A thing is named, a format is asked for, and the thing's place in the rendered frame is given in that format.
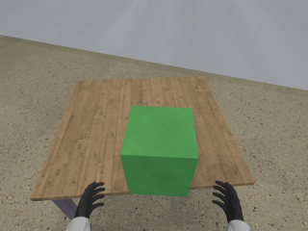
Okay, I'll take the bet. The carton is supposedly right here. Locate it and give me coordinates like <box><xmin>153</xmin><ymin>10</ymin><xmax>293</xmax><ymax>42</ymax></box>
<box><xmin>120</xmin><ymin>106</ymin><xmax>199</xmax><ymax>197</ymax></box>

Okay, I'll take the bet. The left robot forearm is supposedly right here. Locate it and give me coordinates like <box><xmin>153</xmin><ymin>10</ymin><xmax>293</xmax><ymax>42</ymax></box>
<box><xmin>65</xmin><ymin>217</ymin><xmax>90</xmax><ymax>231</ymax></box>

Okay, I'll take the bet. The right robot hand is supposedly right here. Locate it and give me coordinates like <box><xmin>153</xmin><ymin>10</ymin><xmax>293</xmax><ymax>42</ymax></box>
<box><xmin>212</xmin><ymin>180</ymin><xmax>244</xmax><ymax>223</ymax></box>

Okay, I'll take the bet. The left robot hand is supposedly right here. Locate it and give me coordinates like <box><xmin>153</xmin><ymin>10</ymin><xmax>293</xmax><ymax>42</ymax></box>
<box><xmin>74</xmin><ymin>181</ymin><xmax>106</xmax><ymax>219</ymax></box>

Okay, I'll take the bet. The table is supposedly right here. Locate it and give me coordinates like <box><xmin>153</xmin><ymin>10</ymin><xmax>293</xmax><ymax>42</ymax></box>
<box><xmin>30</xmin><ymin>76</ymin><xmax>256</xmax><ymax>228</ymax></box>

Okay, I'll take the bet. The right robot forearm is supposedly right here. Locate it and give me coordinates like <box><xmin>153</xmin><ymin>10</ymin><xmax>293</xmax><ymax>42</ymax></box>
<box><xmin>226</xmin><ymin>219</ymin><xmax>251</xmax><ymax>231</ymax></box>

